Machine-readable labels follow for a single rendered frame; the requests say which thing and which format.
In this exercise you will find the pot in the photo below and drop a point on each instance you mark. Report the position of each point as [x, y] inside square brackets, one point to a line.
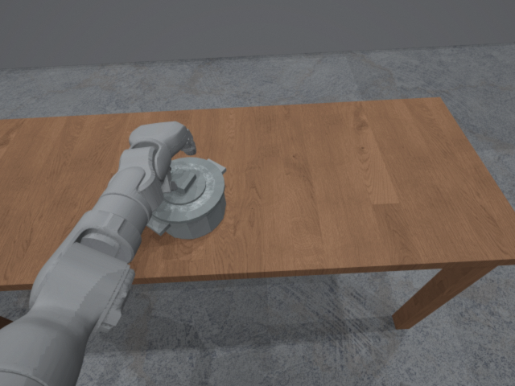
[194, 229]

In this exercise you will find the left robot hand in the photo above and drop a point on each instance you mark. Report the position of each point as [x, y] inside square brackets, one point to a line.
[174, 136]

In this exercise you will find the lid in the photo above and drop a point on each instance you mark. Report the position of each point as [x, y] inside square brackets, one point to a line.
[201, 198]

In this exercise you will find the robot left upper arm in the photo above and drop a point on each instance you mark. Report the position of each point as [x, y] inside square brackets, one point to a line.
[85, 293]

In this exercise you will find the left robot forearm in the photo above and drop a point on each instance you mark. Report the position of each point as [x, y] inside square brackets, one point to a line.
[115, 224]

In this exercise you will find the knob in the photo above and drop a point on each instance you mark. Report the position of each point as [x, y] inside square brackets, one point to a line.
[183, 179]

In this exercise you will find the table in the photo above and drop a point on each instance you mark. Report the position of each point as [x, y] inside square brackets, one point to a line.
[310, 189]

